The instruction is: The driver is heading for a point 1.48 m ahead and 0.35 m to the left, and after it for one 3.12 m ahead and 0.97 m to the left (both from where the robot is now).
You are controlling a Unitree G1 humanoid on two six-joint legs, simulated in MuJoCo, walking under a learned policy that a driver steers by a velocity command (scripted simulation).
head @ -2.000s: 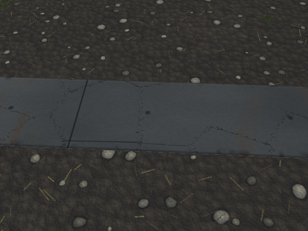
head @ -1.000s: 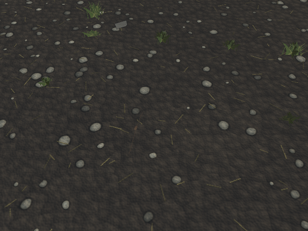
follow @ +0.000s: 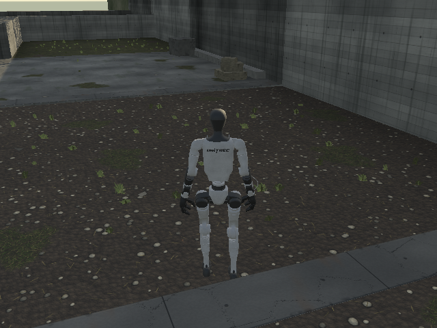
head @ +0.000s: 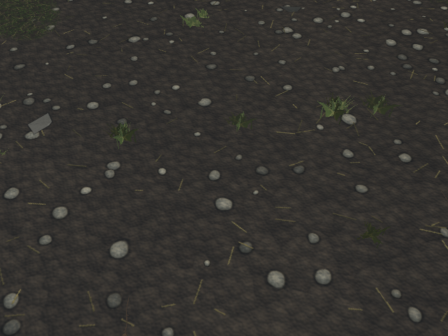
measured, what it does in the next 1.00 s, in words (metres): walks ahead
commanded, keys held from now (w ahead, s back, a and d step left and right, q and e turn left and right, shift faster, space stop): shift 0.52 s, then w+shift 0.48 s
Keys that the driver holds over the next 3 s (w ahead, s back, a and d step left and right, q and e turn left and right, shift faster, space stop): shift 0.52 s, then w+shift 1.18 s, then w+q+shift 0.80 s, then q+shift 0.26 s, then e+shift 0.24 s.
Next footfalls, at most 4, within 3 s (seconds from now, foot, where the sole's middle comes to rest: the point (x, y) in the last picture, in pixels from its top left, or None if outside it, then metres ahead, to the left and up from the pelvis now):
1.28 right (251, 325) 0.55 -0.06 -0.77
1.76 left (205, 200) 1.02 0.10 -0.77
2.18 right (241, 121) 1.46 -0.05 -0.77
2.62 left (163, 82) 1.73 0.32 -0.77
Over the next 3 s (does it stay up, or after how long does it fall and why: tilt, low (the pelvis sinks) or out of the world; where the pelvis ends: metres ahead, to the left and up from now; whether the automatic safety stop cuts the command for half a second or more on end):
stays up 1.76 0.29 0.00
